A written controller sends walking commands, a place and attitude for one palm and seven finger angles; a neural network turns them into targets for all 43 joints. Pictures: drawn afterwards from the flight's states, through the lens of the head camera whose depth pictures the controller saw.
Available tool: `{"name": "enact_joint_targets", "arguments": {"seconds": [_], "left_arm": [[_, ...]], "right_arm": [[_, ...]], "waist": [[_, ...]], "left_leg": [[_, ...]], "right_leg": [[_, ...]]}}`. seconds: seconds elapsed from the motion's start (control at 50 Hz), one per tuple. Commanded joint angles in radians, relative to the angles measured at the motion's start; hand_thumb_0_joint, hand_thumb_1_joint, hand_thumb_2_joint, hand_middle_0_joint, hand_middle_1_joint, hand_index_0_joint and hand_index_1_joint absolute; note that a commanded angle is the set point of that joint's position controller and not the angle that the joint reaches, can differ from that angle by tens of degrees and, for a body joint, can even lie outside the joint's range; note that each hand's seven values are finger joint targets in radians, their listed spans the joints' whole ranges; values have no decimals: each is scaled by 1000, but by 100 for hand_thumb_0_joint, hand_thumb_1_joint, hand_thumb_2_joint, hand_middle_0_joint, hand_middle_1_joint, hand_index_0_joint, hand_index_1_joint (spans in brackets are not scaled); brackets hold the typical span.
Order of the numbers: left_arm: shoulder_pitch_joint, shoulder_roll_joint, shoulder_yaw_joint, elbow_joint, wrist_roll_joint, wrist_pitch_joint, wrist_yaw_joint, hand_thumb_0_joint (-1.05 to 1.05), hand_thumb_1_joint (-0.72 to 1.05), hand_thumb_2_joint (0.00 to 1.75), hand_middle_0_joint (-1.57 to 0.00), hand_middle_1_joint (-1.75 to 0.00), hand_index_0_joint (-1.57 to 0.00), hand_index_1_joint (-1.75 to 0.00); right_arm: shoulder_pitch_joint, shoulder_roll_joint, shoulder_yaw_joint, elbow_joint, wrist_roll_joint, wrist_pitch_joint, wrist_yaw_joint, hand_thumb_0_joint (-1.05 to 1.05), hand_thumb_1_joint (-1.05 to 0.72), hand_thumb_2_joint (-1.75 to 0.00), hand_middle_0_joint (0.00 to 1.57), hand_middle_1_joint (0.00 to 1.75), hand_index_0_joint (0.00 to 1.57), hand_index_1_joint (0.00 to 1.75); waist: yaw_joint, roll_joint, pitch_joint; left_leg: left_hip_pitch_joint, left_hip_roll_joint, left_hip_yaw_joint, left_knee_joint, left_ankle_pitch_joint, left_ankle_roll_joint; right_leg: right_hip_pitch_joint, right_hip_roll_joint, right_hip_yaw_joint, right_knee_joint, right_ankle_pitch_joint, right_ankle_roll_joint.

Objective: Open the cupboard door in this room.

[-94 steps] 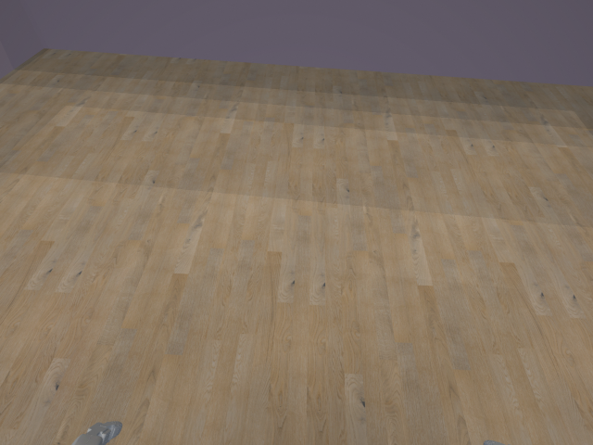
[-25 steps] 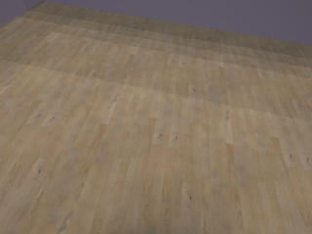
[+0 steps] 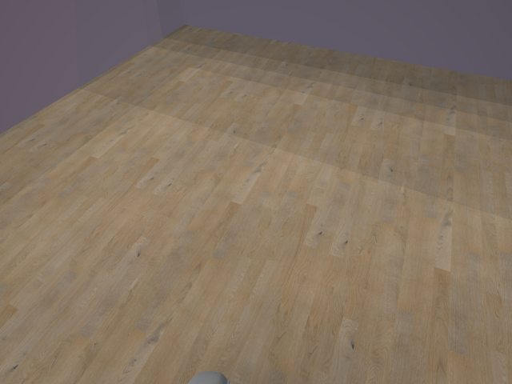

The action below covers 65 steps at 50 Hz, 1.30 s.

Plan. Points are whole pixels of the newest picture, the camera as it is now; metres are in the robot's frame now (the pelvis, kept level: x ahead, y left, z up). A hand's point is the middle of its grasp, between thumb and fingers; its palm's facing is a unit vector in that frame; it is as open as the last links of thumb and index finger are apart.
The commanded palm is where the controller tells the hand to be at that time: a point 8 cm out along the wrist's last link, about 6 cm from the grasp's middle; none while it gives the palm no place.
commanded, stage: turn or walk to find it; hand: left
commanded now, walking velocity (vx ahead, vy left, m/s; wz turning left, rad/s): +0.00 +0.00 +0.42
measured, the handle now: out of the picture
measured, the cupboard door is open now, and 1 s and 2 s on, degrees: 0 0 0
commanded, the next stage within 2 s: none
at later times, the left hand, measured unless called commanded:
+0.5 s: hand out of the picture -0.03 +0.27 -0.17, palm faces +0.26 -0.94 -0.24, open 7.4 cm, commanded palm none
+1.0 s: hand out of the picture -0.07 +0.19 -0.15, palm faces +0.42 -0.87 -0.26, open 7.4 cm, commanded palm none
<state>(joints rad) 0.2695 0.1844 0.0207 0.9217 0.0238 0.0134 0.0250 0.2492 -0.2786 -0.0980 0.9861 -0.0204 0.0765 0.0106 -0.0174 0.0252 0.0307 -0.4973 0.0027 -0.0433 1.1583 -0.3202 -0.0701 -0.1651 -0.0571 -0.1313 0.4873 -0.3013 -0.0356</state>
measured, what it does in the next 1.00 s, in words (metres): steps on the spot, turning left: left foot, then right foot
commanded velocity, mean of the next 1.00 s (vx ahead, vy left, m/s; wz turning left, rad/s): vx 0.00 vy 0.00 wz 0.42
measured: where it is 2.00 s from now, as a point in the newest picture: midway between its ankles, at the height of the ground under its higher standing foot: outside the picture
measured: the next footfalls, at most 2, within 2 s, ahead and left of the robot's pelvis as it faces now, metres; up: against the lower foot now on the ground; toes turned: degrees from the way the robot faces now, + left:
left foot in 0.22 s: -0.01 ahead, +0.15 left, +0.00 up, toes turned +11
right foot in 0.72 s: +0.02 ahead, -0.08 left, +0.00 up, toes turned +13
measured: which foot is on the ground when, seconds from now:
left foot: up 0.00-0.20, down 0.22-0.72, up 0.74-1.00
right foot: down 0.00-0.22, up 0.24-0.70, down 0.72-1.00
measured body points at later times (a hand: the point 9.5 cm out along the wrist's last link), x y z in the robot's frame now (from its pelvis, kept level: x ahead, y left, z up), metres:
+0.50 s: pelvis -0.03 +0.05 +0.00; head -0.02 +0.08 +0.45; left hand -0.04 +0.32 -0.15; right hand +0.11 -0.16 -0.13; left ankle -0.04 +0.14 -0.74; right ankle -0.01 -0.11 -0.67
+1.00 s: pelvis -0.05 -0.01 +0.00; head -0.03 -0.03 +0.45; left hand -0.09 +0.23 -0.13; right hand +0.06 -0.25 -0.16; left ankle -0.14 +0.12 -0.65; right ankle -0.02 -0.09 -0.74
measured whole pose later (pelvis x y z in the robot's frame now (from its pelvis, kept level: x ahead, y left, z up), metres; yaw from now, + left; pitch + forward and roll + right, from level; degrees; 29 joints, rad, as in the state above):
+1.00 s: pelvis -0.05 -0.01 +0.00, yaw +25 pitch -1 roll +2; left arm 0.24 0.15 0.03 0.92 0.02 0.01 0.02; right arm 0.28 -0.25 -0.09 1.02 -0.02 0.08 0.01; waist -0.02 0.03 0.05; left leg -0.47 0.03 -0.03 1.14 -0.33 -0.08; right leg -0.19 -0.07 -0.19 0.48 -0.27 -0.04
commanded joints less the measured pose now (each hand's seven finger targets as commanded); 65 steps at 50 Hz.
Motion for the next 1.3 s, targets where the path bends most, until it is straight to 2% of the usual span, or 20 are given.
{"name": "enact_joint_targets", "arguments": {"seconds": [0.0,0.1,0.16,0.18,0.2,0.22,0.24,0.36,0.52,0.66,0.68,0.7,0.72,0.82,1.06,1.16,1.18,1.22,1.24,1.28], "left_arm": [[78,189,50,-40,4,-25,18,0,90,90,-20,-30,-20,-30],[94,235,68,-20,13,-18,17,0,90,90,-20,-30,-20,-30],[56,241,72,-10,2,-11,13,0,90,90,-20,-30,-20,-30],[59,213,67,-14,-6,-7,9,0,90,90,-20,-30,-20,-30],[59,154,59,-46,-13,-2,4,0,90,90,-20,-30,-20,-30],[18,123,39,-70,-6,9,8,0,90,90,-20,-30,-20,-30],[-7,144,45,-66,-2,20,11,0,90,90,-20,-30,-20,-30],[-1,136,59,-12,-5,24,-8,0,90,90,-20,-30,-20,-30],[-94,120,59,-62,-9,29,-3,0,90,90,-20,-30,-20,-30],[17,124,61,-56,-16,1,6,0,90,90,-20,-30,-20,-30],[39,179,70,-58,-6,-13,11,0,90,90,-20,-30,-20,-30],[37,283,89,-69,10,-22,17,0,90,90,-20,-30,-20,-30],[30,277,80,-83,-4,-12,17,0,90,90,-20,-30,-20,-30],[-116,153,50,-106,-8,-22,11,0,90,90,-20,-30,-20,-30],[63,203,69,-18,9,-19,15,0,90,90,-20,-30,-20,-30],[28,225,79,-2,5,-10,11,0,90,90,-20,-30,-20,-30],[16,212,78,-1,-3,-4,9,0,90,90,-20,-30,-20,-30],[-4,103,53,-58,-9,12,1,0,90,90,-20,-30,-20,-30],[-48,134,53,-62,-3,25,6,0,90,90,-20,-30,-20,-30],[-75,137,65,-32,1,38,2,0,90,90,-20,-30,-20,-30]], "right_arm": [[-102,-39,12,-84,2,-16,0,0,-90,-90,20,30,20,30],[-134,-14,32,-95,17,-38,-2,0,-90,-90,20,30,20,30],[-45,-28,30,-68,16,-50,-5,0,-90,-90,20,30,20,30],[-6,-71,22,-59,12,-60,-6,0,-90,-90,20,30,20,30],[24,-166,-1,-64,6,-69,-9,0,-90,-90,20,30,20,30],[64,-216,-10,-53,12,-60,-16,0,-90,-90,20,30,20,30],[53,-191,-7,-47,6,-55,-21,0,-90,-90,20,30,20,30],[-50,-111,17,-78,7,-73,-35,0,-90,-90,20,30,20,30],[-14,-118,2,-84,-3,-62,-29,0,-90,-90,20,30,20,30],[-50,-111,-7,-107,0,-52,-20,0,-90,-90,20,30,20,30],[-24,-64,-2,-111,10,-53,-14,0,-90,-90,20,30,20,30],[-7,6,9,-135,12,-51,-11,0,-90,-90,20,30,20,30],[-26,-54,-8,-132,-3,-42,-16,0,-90,-90,20,30,20,30],[52,-25,-9,-43,-7,-15,8,0,-90,-90,20,30,20,30],[-93,-1,20,-61,6,-23,1,0,-90,-90,20,30,20,30],[-32,-2,26,-54,13,-43,-5,0,-90,-90,20,30,20,30],[4,-26,23,-44,11,-51,-4,0,-90,-90,20,30,20,30],[62,-184,-10,-48,3,-61,-13,0,-90,-90,20,30,20,30],[69,-194,-12,-39,-1,-51,-16,0,-90,-90,20,30,20,30],[-18,-134,6,-53,-2,-58,-36,0,-90,-90,20,30,20,30]], "waist": [[52,-189,36],[68,-222,-47],[14,-212,-94],[-6,-110,-130],[-22,171,-153],[-37,254,-141],[-37,124,-106],[12,104,-30],[-13,115,6],[49,66,-80],[54,-81,-102],[53,-370,-83],[65,-282,-75],[-21,-161,45],[68,-202,-28],[24,-209,-77],[-2,-147,-87],[-33,322,-69],[-48,196,-55],[-15,189,17]], "left_leg": [[-83,22,34,-89,-79,-5],[90,13,101,-409,-157,19],[280,1,130,-679,60,38],[423,50,81,-779,227,58],[586,293,-206,-811,535,144],[548,412,-310,-793,834,258],[484,407,-227,-788,756,291],[381,213,-116,-818,607,216],[318,222,-243,-857,371,252],[159,145,-269,-717,297,186],[47,69,-197,-590,140,126],[-128,-81,-17,-333,-197,45],[-78,-45,-49,-158,-256,49],[-49,3,-3,71,4,19],[30,37,83,-284,-147,3],[239,18,139,-593,-16,31],[352,33,120,-728,112,43],[483,390,-328,-860,571,202],[384,419,-277,-854,517,262],[327,307,-223,-870,457,214]], "right_leg": [[74,-267,199,-155,405,-117],[112,-292,158,-50,617,-125],[47,-255,71,56,558,-45],[-40,-214,20,172,447,7],[-299,-93,-32,368,-29,79],[-378,-43,31,506,-364,105],[-363,-61,77,594,-327,95],[-359,-44,104,642,-86,121],[-298,-19,108,432,-120,126],[56,20,98,-50,83,95],[183,-106,215,-175,98,68],[215,-379,499,-234,166,-39],[54,-431,472,-233,180,-101],[-93,-212,177,-235,109,-41],[93,-300,136,-139,409,-118],[30,-296,65,-20,443,-64],[-47,-268,21,55,359,-16],[-410,-57,-39,433,-329,114],[-360,-65,56,553,-325,95],[-393,-71,113,627,-193,98]]}}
